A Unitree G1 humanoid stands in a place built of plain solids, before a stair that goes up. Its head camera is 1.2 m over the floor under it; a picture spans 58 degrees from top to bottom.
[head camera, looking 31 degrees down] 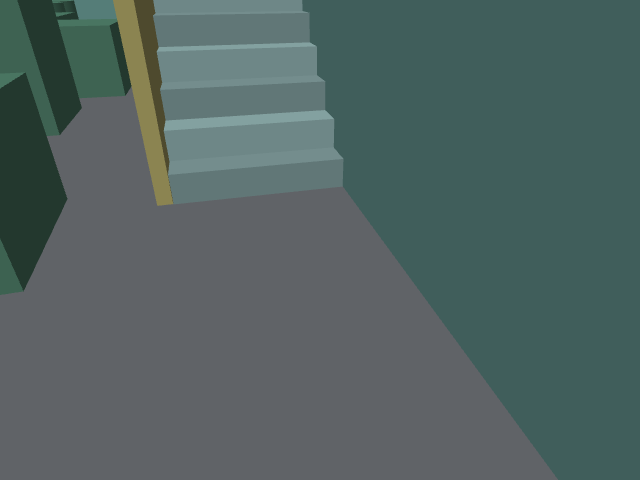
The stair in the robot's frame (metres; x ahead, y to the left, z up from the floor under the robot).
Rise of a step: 0.20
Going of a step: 0.24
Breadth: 1.10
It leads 14 degrees to the left of straight ahead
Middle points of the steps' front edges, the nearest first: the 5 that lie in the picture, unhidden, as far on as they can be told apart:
2.56 0.38 0.20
2.79 0.44 0.40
3.02 0.50 0.59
3.25 0.55 0.79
3.48 0.61 0.99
